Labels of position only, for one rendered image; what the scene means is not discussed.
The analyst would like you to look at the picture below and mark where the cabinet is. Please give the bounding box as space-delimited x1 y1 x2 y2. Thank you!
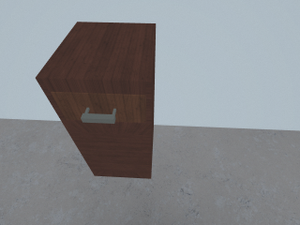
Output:
36 22 157 179

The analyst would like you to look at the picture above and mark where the handle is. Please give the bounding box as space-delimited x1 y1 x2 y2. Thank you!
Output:
81 107 116 124

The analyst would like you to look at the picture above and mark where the drawer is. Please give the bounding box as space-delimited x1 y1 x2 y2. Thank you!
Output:
51 92 146 123

